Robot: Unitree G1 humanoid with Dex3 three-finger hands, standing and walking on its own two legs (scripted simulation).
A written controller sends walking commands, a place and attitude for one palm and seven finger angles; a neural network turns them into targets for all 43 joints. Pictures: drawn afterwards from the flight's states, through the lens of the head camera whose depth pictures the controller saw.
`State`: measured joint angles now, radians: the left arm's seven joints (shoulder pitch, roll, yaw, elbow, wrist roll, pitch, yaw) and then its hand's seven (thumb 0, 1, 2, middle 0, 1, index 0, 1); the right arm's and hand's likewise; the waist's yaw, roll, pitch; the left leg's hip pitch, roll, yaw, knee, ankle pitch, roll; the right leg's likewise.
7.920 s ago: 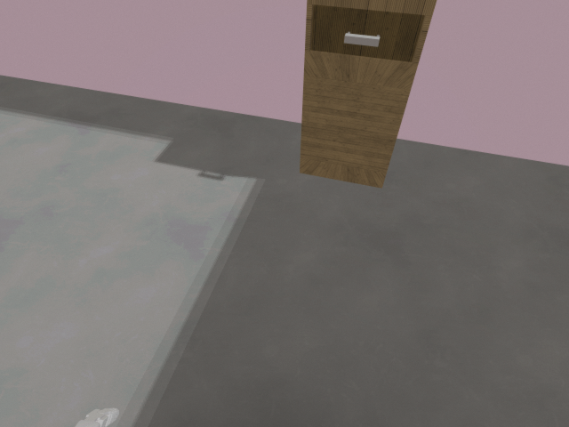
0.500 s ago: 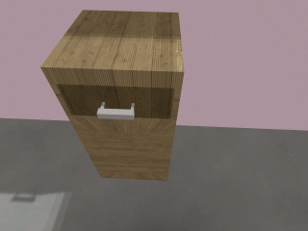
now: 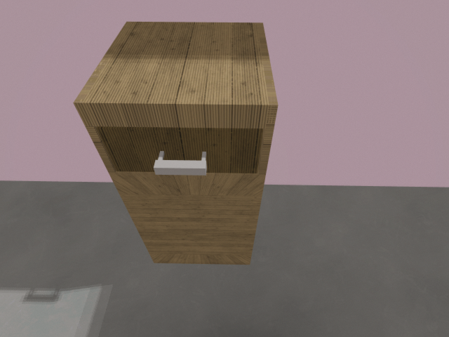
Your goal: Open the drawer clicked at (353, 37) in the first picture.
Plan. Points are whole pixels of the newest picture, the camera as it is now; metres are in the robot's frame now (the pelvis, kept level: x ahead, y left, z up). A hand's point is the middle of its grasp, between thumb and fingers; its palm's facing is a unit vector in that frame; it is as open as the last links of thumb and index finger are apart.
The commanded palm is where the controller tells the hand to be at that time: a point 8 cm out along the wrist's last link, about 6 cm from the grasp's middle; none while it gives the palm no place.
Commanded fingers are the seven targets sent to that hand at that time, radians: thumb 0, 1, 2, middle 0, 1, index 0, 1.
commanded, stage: come to a stop and stand still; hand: left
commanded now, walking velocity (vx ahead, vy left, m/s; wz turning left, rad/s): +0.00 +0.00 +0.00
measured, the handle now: (181, 161) +0.52 +0.14 -0.03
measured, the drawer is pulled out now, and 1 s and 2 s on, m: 0.00 0.00 0.00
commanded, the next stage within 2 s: look again from close up in 0.68 s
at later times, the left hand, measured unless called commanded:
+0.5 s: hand out of the picture +0.03 +0.15 -0.18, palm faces +0.00 -0.99 -0.17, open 7.3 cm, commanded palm none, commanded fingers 0.00 0.90 0.90 -0.20 -0.30 -0.20 -0.30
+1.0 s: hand out of the picture +0.05 +0.14 -0.18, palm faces +0.02 -0.98 -0.18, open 7.3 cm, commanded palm none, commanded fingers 0.00 0.90 0.90 -0.20 -0.30 -0.20 -0.30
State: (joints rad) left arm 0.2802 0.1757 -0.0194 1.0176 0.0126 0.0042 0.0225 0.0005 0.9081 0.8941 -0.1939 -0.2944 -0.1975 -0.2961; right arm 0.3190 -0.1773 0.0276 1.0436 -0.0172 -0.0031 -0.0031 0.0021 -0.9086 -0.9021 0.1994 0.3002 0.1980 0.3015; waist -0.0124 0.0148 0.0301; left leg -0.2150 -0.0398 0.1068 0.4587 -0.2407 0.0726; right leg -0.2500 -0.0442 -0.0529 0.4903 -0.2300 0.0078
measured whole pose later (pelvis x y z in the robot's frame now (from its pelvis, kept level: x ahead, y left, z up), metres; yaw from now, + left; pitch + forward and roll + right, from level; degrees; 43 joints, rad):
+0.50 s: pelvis +0.04 -0.01 +0.00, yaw +0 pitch -1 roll +0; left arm 0.29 0.14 -0.02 1.13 0.01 -0.01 0.03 0.01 0.92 0.89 -0.20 -0.29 -0.20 -0.30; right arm 0.26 -0.15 0.03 1.14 -0.01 -0.03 -0.03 0.01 -0.92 -0.90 0.20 0.30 0.20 0.30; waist 0.00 0.00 0.04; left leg -0.13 -0.02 0.10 0.45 -0.30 0.05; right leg -0.17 -0.02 -0.05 0.47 -0.29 0.00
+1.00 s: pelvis +0.06 -0.02 +0.00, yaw +0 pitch -1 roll +0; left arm 0.29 0.13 -0.01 1.13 0.01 -0.01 0.04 0.01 0.92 0.89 -0.19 -0.29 -0.20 -0.30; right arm 0.29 -0.12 0.03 1.16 -0.01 -0.03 -0.04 0.00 -0.91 -0.90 0.20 0.30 0.20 0.30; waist 0.00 0.00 0.04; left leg -0.10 -0.01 0.09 0.43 -0.31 0.03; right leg -0.14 -0.02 -0.07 0.47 -0.31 -0.01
